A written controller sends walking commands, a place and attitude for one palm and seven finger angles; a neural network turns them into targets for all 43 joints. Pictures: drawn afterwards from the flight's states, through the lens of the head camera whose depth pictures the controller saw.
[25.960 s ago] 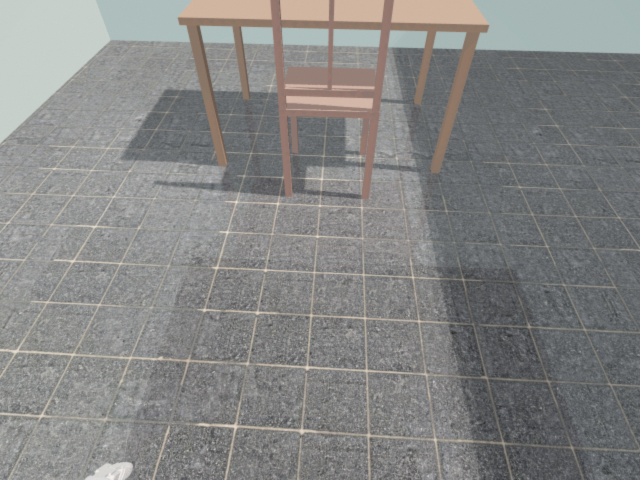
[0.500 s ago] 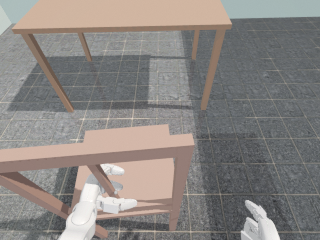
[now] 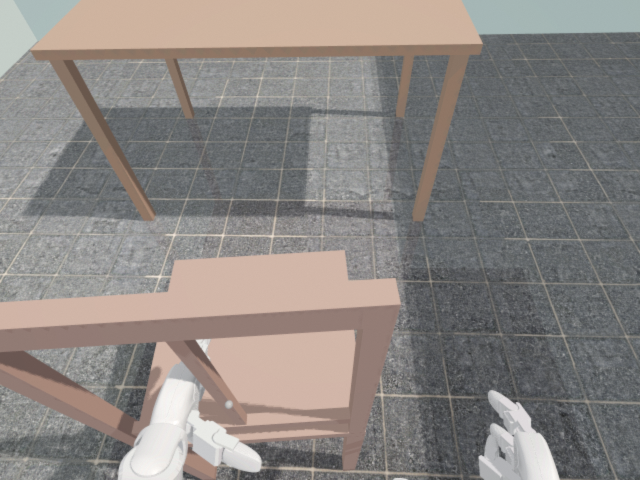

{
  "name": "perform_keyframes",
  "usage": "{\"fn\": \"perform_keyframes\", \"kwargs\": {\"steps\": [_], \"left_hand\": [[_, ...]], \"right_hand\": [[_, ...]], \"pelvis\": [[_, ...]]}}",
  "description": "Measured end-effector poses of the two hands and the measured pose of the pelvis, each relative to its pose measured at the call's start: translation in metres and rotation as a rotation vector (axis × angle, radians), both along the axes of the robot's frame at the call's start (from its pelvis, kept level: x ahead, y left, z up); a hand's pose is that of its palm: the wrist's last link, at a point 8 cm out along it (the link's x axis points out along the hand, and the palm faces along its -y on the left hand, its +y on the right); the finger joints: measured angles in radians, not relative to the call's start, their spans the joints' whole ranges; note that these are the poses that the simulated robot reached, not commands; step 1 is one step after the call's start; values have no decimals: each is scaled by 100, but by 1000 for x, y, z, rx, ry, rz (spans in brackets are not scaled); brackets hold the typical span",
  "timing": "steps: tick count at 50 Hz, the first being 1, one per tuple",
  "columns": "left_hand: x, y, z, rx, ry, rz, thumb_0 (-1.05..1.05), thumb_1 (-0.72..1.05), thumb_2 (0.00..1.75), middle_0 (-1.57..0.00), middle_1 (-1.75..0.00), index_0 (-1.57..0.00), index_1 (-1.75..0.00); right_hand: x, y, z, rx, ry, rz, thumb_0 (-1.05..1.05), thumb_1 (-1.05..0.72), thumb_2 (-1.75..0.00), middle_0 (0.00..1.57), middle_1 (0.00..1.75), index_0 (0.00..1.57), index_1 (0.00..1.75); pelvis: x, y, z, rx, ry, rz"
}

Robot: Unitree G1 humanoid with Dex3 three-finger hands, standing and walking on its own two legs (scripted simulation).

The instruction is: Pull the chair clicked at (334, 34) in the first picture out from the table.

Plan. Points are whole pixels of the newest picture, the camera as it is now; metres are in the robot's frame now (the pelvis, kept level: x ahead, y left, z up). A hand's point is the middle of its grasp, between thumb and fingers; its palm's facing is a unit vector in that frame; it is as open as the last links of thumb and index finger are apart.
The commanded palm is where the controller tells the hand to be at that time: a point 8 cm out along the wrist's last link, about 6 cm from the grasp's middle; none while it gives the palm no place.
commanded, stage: draw the fingers out of the gap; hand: left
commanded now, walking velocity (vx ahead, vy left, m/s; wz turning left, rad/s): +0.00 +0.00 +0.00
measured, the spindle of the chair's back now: (216, 386) +0.24 +0.14 -0.02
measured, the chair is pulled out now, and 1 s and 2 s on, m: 0.68 0.68 0.67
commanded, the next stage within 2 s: draw the hand back to the body in 0.76 s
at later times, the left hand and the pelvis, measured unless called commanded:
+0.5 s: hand out of the picture +0.14 +0.13 -0.02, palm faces -0.03 -0.99 -0.16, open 17.4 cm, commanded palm +0.11 +0.18 -0.01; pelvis -0.01 +0.01 -0.02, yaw +1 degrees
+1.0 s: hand out of the picture +0.10 +0.14 +0.00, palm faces +0.08 -1.00 -0.03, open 17.4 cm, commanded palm +0.06 +0.20 +0.02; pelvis -0.02 +0.01 -0.03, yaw +1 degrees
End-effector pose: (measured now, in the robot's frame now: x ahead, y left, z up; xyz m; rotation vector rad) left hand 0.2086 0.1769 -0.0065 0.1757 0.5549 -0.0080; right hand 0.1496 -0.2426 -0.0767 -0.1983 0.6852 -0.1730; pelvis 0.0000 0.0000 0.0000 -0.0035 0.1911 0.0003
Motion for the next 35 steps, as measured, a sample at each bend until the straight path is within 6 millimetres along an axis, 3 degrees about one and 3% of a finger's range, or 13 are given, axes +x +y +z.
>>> {"fn": "perform_keyframes", "kwargs": {"steps": [6, 19, 35], "left_hand": [[-14, 5, -3, 1, 18, 17, -1, -53, 21, -1, -2, -1, -2], [-72, 8, 0, -1, 34, 37, -1, -54, 21, 0, 0, -1, 0], [-106, 8, 3, -6, 40, 43, -1, -54, 21, 0, 0, -1, 0]], "right_hand": [[0, -1, 1, -6, -4, -18, 1, -90, -90, 20, 30, 21, 29], [12, 17, 2, 1, -73, -3, 1, -90, -90, 20, 30, 21, 29], [15, 32, 3, 22, -129, 3, 1, -90, -90, 20, 30, 21, 30]], "pelvis": [[1, 2, -2, -1, 8, -3], [-3, 9, -11, -12, 14, 10], [-12, 13, -21, -18, 16, 10]]}}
